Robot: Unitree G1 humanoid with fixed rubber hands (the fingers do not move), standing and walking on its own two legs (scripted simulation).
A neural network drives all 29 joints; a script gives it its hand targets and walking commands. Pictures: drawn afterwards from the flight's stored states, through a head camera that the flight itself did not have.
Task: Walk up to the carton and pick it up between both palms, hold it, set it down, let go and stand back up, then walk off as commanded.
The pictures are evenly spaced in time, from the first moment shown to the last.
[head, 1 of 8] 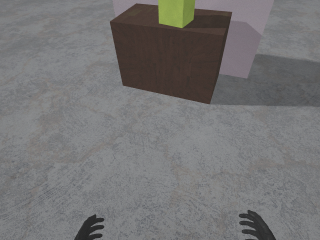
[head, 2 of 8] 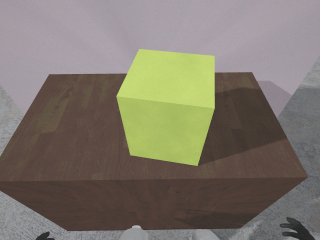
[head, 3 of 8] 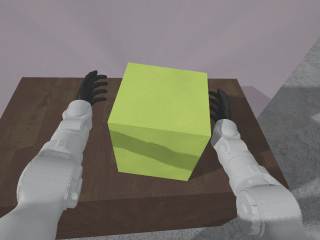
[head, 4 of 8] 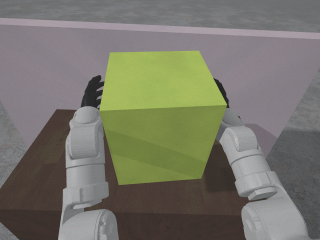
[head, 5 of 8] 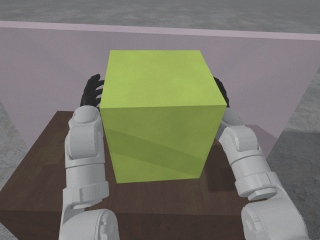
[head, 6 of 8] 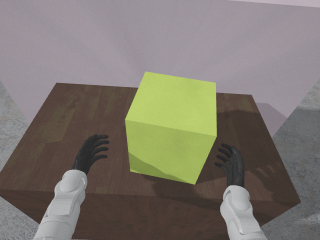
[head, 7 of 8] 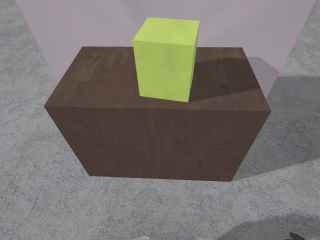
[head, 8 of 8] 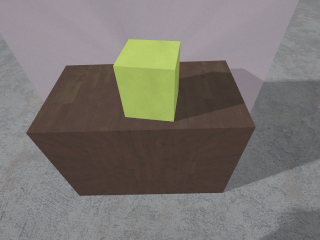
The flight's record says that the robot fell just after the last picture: no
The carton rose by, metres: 0.19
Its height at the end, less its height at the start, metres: +0.00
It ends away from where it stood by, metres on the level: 0.01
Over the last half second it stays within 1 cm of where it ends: yes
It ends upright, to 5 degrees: yes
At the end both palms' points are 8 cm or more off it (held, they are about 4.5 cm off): yes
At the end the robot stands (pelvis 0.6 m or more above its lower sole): yes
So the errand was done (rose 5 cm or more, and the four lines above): yes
